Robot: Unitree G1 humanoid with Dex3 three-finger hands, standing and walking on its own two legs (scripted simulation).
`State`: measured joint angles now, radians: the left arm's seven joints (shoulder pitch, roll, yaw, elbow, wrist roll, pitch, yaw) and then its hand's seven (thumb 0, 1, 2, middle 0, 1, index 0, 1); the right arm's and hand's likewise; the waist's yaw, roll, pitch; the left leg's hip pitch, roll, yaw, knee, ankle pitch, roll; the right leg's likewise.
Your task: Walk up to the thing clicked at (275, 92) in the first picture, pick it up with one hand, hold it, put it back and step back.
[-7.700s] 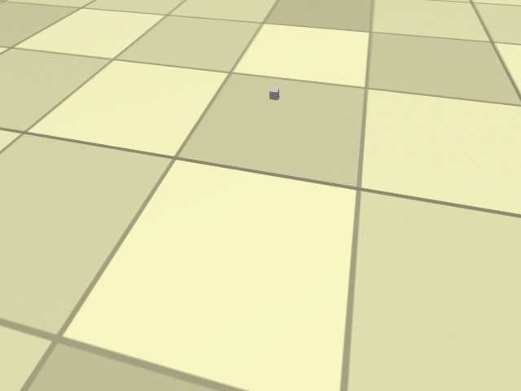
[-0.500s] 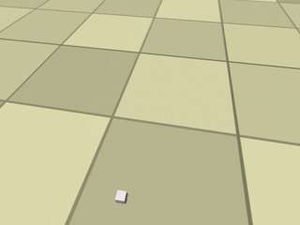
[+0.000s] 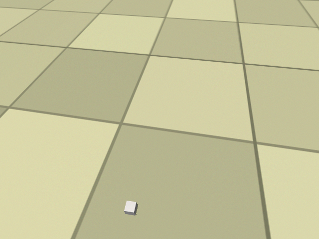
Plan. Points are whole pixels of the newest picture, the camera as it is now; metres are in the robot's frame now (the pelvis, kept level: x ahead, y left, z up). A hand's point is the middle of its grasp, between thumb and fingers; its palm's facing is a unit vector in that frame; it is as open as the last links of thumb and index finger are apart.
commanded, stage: stand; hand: left
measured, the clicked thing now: (130, 208) +0.44 +0.21 -0.75
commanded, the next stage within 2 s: none
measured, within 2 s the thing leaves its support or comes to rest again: neither
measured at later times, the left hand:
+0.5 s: hand out of the picture +0.07 +0.24 -0.15, palm faces -0.03 -0.94 -0.34, open 7.4 cm
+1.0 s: hand out of the picture +0.07 +0.24 -0.15, palm faces -0.04 -0.94 -0.34, open 7.4 cm
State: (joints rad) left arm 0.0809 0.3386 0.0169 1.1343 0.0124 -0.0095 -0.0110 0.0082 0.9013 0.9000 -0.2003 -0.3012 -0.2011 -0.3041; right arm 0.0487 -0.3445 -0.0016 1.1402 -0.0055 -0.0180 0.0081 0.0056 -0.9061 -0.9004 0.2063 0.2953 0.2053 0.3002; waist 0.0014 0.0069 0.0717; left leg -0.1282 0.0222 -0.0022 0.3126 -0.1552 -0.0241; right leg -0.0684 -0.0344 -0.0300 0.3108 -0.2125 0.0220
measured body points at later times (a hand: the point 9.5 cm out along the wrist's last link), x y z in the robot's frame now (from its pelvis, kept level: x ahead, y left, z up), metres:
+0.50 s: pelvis -0.01 -0.01 +0.00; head +0.01 -0.02 +0.45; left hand +0.07 +0.29 -0.13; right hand +0.06 -0.31 -0.14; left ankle +0.01 +0.13 -0.75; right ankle -0.03 -0.13 -0.75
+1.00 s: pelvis -0.01 -0.01 +0.00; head +0.00 -0.01 +0.45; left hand +0.07 +0.29 -0.13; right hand +0.06 -0.31 -0.14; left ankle +0.01 +0.13 -0.75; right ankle -0.03 -0.13 -0.75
